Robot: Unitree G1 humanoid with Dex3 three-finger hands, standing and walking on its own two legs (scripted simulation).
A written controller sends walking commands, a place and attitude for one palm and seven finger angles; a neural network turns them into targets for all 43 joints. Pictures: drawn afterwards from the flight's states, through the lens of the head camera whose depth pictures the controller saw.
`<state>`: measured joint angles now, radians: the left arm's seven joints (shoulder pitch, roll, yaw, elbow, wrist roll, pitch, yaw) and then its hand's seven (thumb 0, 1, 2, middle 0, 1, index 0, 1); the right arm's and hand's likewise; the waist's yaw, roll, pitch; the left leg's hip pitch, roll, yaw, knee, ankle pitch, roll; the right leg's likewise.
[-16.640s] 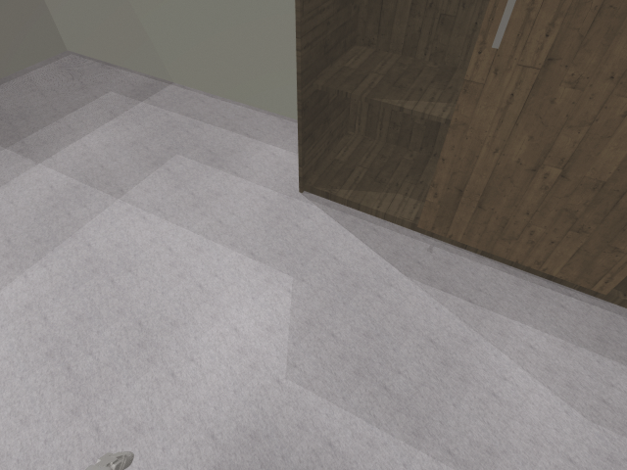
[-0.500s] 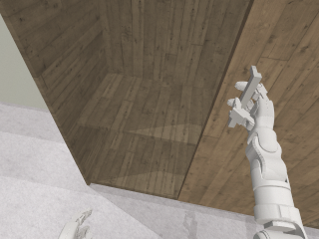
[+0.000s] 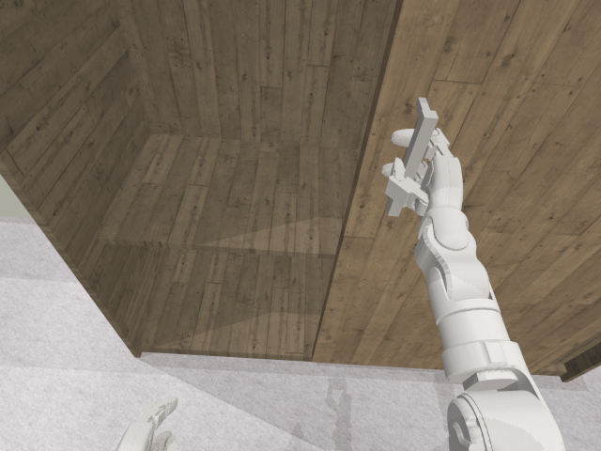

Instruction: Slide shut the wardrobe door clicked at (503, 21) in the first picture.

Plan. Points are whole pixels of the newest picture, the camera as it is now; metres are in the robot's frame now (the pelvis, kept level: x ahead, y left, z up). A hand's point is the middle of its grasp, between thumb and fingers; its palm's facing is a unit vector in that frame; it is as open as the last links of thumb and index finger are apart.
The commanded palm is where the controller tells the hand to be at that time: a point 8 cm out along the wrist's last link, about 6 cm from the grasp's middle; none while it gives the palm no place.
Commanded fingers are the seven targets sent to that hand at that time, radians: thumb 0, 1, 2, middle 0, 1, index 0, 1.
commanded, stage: tug the door sideways, standing still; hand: right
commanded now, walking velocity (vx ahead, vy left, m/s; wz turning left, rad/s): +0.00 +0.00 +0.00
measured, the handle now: (406, 161) +0.48 -0.12 +0.15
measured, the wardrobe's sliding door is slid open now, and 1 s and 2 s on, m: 0.57 0.54 0.30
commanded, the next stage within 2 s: step sideways, sliding the door along in 0.26 s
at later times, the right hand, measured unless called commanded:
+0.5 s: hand (380, 184) +0.42 -0.07 +0.15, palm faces +0.00 +0.99 -0.14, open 5.9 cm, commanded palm +0.41 -0.11 +0.16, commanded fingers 0.00 -0.90 -0.90 0.45 1.40 0.45 1.40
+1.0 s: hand (370, 181) +0.43 -0.06 +0.15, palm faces +0.13 +0.99 -0.06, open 5.8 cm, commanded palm +0.41 -0.04 +0.15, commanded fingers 0.00 -0.90 -0.90 0.45 1.40 0.45 1.40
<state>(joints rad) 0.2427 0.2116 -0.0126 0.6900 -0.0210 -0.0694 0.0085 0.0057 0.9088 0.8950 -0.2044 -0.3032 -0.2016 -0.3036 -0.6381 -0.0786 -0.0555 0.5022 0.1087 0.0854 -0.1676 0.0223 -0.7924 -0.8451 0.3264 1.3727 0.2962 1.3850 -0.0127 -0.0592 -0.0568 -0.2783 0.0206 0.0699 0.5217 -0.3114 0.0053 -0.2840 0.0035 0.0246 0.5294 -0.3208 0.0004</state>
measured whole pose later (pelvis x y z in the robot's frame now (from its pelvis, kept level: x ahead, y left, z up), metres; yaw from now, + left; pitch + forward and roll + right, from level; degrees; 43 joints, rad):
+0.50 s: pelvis -0.03 +0.00 +0.00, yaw +2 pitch +2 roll +0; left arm 0.29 0.24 -0.01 0.74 -0.03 -0.09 0.05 0.01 0.91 0.89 -0.21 -0.30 -0.20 -0.30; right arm -0.79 -0.19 -0.05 0.77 0.08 -0.12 -0.11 -0.01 -0.74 -0.83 0.37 1.38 0.28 1.39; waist 0.03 -0.05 0.02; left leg -0.33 0.01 0.03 0.58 -0.30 0.01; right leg -0.31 -0.01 -0.02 0.57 -0.30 0.00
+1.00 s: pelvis +0.00 +0.09 -0.01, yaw -3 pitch -4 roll +2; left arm 0.11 0.17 0.01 0.65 -0.05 -0.03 0.01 0.00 0.91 0.89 -0.20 -0.30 -0.20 -0.30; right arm -0.73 -0.18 0.02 0.40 0.09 -0.10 -0.12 0.00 -0.79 -0.87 0.43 1.40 0.23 1.40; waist -0.09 -0.02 0.28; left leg -0.53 0.05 0.00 0.97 -0.37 0.01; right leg -0.19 -0.12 0.05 0.61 -0.35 0.07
